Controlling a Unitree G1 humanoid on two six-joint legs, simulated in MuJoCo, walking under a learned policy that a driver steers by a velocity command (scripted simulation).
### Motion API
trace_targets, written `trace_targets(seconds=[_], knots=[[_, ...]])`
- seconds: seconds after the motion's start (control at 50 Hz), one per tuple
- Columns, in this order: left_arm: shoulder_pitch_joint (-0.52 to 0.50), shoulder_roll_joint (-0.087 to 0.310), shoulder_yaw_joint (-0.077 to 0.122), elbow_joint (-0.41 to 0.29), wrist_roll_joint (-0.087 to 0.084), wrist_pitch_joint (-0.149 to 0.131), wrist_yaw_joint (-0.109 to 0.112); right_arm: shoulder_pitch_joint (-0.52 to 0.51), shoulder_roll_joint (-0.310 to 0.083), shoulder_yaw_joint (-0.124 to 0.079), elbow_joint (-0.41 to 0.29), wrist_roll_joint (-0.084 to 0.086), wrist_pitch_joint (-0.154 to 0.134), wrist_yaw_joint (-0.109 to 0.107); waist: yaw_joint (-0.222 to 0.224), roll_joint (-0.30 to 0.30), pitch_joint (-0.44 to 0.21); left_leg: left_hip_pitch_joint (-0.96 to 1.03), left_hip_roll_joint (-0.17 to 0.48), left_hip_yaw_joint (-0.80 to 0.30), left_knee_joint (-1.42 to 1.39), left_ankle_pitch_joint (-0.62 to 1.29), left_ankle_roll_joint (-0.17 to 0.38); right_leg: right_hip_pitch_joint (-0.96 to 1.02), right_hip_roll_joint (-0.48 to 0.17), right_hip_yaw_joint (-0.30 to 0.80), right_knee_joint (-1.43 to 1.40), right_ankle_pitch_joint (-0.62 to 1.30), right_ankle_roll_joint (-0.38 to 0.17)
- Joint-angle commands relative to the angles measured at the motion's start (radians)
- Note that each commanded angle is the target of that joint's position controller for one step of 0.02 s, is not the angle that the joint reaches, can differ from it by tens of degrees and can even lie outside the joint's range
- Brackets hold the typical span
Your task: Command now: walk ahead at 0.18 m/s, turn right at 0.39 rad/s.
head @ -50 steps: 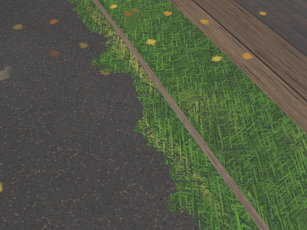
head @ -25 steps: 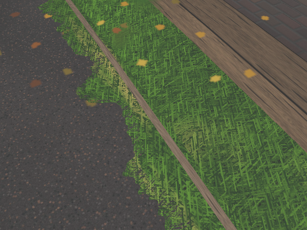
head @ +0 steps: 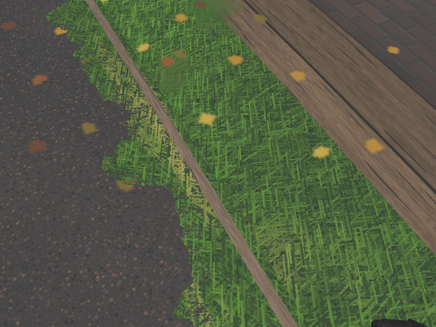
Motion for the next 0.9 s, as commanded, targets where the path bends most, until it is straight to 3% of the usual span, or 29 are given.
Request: trace_targets(seconds=[0.02,0.04,0.1,0.14,0.22,0.28,0.34,0.36,0.38,0.4,0.42,0.44,0.46,0.48,0.5,0.54,0.64,0.76,0.8,0.84,0.86,0.88,0.9], knots=[[0.035,0.126,0.030,-0.084,-0.024,0.007,0.011,0.189,-0.156,-0.036,-0.027,0.010,0.027,-0.020,-0.105,0.143,-0.339,0.620,0.354,-0.335,-0.108,0.440,0.225,-0.437,-0.062,0.020,0.394,-0.059,0.020],[0.006,0.117,0.036,-0.087,-0.014,0.029,0.020,0.134,-0.129,-0.027,-0.027,0.010,0.032,-0.025,-0.084,0.111,-0.242,0.470,0.316,-0.265,-0.159,0.310,0.210,-0.420,-0.095,0.006,0.358,-0.003,0.031],[0.032,0.068,0.043,-0.109,-0.003,0.085,0.032,0.051,-0.135,-0.030,-0.024,-0.016,0.039,-0.029,-0.027,0.155,-0.140,0.189,0.269,-0.135,-0.287,0.066,0.208,-0.263,-0.113,-0.037,0.263,0.102,0.031],[0.010,0.064,0.046,-0.135,0.001,0.094,0.032,0.043,-0.153,-0.038,-0.019,-0.013,0.038,-0.038,-0.025,0.148,-0.134,0.178,0.281,-0.092,-0.313,0.057,0.222,-0.256,-0.121,-0.047,0.183,0.150,0.024],[-0.067,0.077,0.047,-0.181,0.004,0.099,0.012,0.016,-0.186,-0.048,-0.018,0.003,0.055,-0.056,-0.035,0.133,-0.156,0.207,0.299,-0.016,-0.327,0.021,0.212,-0.190,-0.130,-0.070,0.005,0.250,0.009],[-0.110,0.094,0.053,-0.207,0.005,0.106,-0.005,0.024,-0.208,-0.055,-0.010,0.016,0.074,-0.056,-0.046,0.135,-0.147,0.248,0.315,0.013,-0.312,-0.023,0.190,-0.148,-0.115,-0.102,-0.096,0.244,-0.008],[-0.090,0.097,0.059,-0.215,0.008,0.110,-0.021,0.020,-0.220,-0.060,-0.002,0.037,0.093,-0.051,-0.021,0.125,-0.138,0.282,0.311,0.044,-0.234,-0.074,0.138,-0.058,-0.088,-0.143,-0.290,0.293,-0.050],[-0.061,0.107,0.066,-0.204,0.013,0.110,-0.021,0.039,-0.204,-0.057,0.009,0.043,0.100,-0.049,-0.013,0.104,-0.140,0.264,0.283,0.067,-0.172,-0.117,0.098,0.005,-0.062,-0.151,-0.370,0.335,-0.077],[-0.028,0.146,0.080,-0.200,0.020,0.108,-0.015,0.085,-0.167,-0.052,0.030,0.042,0.108,-0.043,-0.009,0.011,-0.111,0.195,0.221,0.124,-0.027,-0.194,0.025,0.071,-0.089,-0.059,-0.502,0.437,-0.123],[-0.011,0.260,0.103,-0.219,0.021,0.106,0.005,0.093,-0.108,-0.038,0.008,0.006,0.111,-0.032,-0.052,-0.291,-0.087,-0.066,0.081,0.223,0.307,-0.479,-0.080,0.187,-0.337,0.290,-0.570,0.760,-0.228],[-0.032,0.306,0.102,-0.249,0.047,0.084,0.001,-0.001,-0.126,-0.046,-0.044,-0.001,0.103,-0.041,-0.028,-0.296,-0.093,-0.193,-0.020,0.054,0.503,-0.602,-0.100,0.111,-0.423,0.456,-0.615,0.744,-0.376],[-0.059,0.274,0.096,-0.254,0.055,0.058,-0.006,-0.044,-0.157,-0.055,-0.053,0.013,0.103,-0.045,-0.024,-0.185,-0.100,-0.208,-0.010,-0.032,0.587,-0.531,-0.081,0.096,-0.374,0.388,-0.632,0.664,-0.353],[-0.110,0.257,0.092,-0.261,0.040,0.041,-0.004,-0.020,-0.167,-0.062,-0.043,0.024,0.104,-0.050,-0.057,-0.149,-0.097,-0.221,0.000,-0.058,0.595,-0.427,-0.064,0.099,-0.326,0.315,-0.625,0.622,-0.289],[-0.159,0.221,0.082,-0.275,0.022,0.037,0.000,0.009,-0.172,-0.068,-0.016,0.018,0.104,-0.059,-0.073,-0.106,-0.113,-0.211,0.012,-0.073,0.591,-0.365,-0.060,0.104,-0.292,0.273,-0.610,0.588,-0.239],[-0.186,0.199,0.072,-0.283,0.011,0.039,0.005,0.022,-0.180,-0.072,-0.009,0.010,0.104,-0.064,-0.083,-0.113,-0.116,-0.192,0.010,-0.075,0.595,-0.320,-0.063,0.085,-0.277,0.247,-0.604,0.616,-0.224],[-0.167,0.174,0.061,-0.286,0.015,0.040,0.014,0.031,-0.166,-0.073,-0.011,0.013,0.096,-0.060,-0.086,-0.112,-0.149,-0.154,-0.009,-0.080,0.599,-0.264,-0.067,0.095,-0.254,0.232,-0.596,0.668,-0.227],[-0.130,0.200,0.069,-0.289,0.007,0.048,0.028,-0.008,-0.133,-0.059,-0.030,0.023,0.086,-0.053,-0.055,-0.128,-0.140,-0.127,-0.031,-0.102,0.354,-0.231,-0.090,0.148,-0.235,0.274,-0.582,0.593,-0.233],[-0.169,0.218,0.074,-0.316,0.011,0.065,0.018,0.015,-0.153,-0.056,-0.035,0.032,0.070,-0.031,-0.047,-0.152,-0.138,0.043,-0.065,-0.106,0.169,-0.281,-0.091,0.076,-0.219,0.373,-0.550,0.617,-0.247],[-0.188,0.215,0.072,-0.327,0.006,0.071,0.018,0.047,-0.160,-0.056,-0.034,0.034,0.061,-0.021,-0.059,-0.158,-0.150,0.099,-0.072,-0.106,0.078,-0.273,-0.079,0.089,-0.207,0.412,-0.521,0.683,-0.234],[-0.225,0.208,0.066,-0.343,-0.006,0.082,0.023,0.124,-0.169,-0.061,-0.017,0.033,0.052,-0.011,-0.110,-0.145,-0.158,0.242,-0.064,-0.086,-0.145,-0.105,-0.055,0.055,-0.156,0.404,-0.468,0.665,-0.181],[-0.210,0.178,0.057,-0.350,-0.004,0.086,0.027,0.164,-0.213,-0.073,-0.008,0.022,0.054,-0.012,-0.108,-0.087,-0.178,0.373,0.035,-0.146,-0.192,-0.006,-0.020,-0.036,-0.106,0.363,-0.396,0.521,-0.130],[-0.145,0.108,0.041,-0.346,0.007,0.087,0.025,0.158,-0.273,-0.083,-0.017,0.008,0.065,-0.021,-0.053,0.165,-0.195,0.492,0.256,-0.341,-0.200,0.198,0.065,-0.197,0.035,0.189,-0.158,0.133,-0.070],[-0.146,0.172,0.063,-0.378,0.000,0.075,0.021,0.146,-0.291,-0.082,-0.024,-0.025,0.069,-0.017,-0.048,0.320,-0.149,0.435,0.391,-0.546,-0.224,0.312,0.236,-0.368,0.103,0.104,0.023,-0.114,-0.028]])
Next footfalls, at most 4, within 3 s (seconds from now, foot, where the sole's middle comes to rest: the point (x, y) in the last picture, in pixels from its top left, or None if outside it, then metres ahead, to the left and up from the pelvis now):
0.38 right None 0.08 -0.13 -0.76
0.86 left None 0.17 0.07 -0.76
1.30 right None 0.00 -0.15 -0.76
1.78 left None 0.19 -0.04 -0.76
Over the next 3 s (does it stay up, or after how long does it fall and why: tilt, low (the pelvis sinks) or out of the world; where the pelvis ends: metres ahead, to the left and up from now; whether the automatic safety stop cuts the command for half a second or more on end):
stays up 0.30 -0.59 0.02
